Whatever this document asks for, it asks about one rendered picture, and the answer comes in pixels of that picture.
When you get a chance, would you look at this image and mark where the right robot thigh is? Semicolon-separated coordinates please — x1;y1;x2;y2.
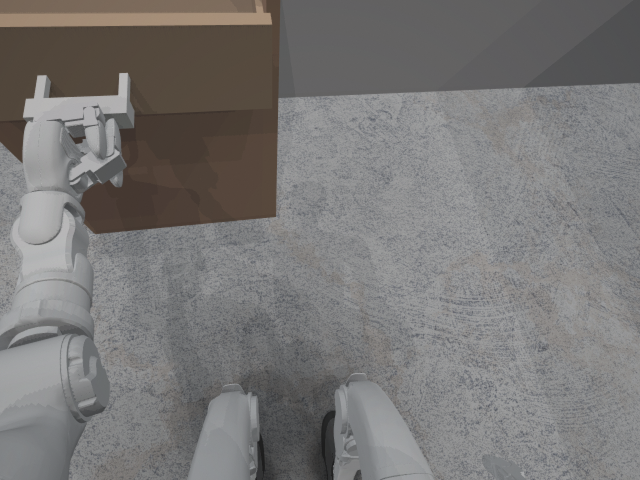
335;381;435;480

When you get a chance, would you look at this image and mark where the handle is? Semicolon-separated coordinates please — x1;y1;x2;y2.
23;73;134;129

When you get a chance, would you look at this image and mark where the cabinet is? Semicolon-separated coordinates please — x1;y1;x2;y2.
0;0;280;234

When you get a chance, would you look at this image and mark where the drawer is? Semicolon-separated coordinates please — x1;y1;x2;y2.
0;0;272;121

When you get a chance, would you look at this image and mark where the robot left hand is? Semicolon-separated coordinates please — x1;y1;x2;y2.
22;101;127;203

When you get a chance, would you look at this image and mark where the left robot upper arm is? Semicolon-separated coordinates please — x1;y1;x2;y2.
0;333;110;480

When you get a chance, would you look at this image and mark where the left robot forearm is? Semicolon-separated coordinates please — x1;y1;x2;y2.
0;190;94;351

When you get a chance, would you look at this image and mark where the robot right hand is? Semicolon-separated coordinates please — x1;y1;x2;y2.
482;454;526;480

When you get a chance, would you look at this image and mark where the left robot thigh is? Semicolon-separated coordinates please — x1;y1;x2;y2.
187;391;260;480

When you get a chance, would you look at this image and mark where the robot thigh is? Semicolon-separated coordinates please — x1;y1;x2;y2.
335;381;435;480
187;391;260;480

